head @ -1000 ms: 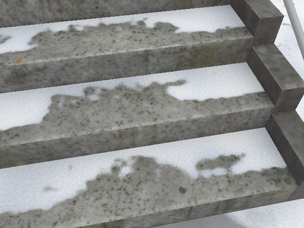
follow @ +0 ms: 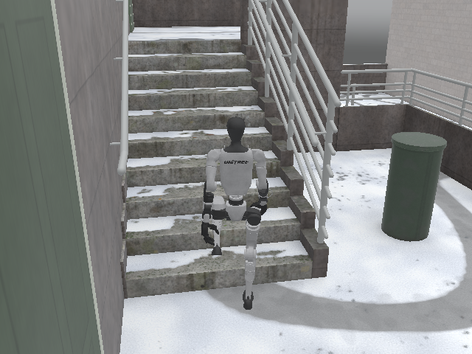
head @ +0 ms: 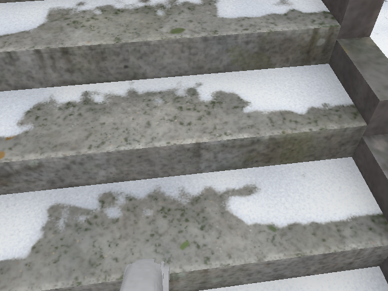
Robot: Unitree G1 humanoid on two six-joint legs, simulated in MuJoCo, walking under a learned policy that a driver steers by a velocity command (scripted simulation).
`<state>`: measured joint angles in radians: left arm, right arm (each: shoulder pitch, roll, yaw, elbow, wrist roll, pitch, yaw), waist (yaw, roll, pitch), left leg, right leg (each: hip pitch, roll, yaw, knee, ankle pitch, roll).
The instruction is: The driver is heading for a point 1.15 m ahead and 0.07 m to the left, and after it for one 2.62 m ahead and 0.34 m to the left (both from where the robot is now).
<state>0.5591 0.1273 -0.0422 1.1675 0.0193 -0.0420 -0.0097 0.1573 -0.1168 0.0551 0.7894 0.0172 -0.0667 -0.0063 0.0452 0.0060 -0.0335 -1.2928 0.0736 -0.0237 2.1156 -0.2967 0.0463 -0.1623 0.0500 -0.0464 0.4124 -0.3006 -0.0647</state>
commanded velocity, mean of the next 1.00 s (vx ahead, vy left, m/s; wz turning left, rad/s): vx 0.50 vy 0.00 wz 0.00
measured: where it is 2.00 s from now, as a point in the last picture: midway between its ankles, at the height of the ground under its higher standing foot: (210, 27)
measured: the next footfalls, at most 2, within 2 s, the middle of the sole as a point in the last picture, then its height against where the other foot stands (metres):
left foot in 0.16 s outside the picture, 0.15 m higher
right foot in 0.76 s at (242, 220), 0.15 m higher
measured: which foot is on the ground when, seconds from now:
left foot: up 0.00-0.14, down 0.16-0.78, up 0.80-1.00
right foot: down 0.00-0.18, up 0.20-0.74, down 0.76-1.00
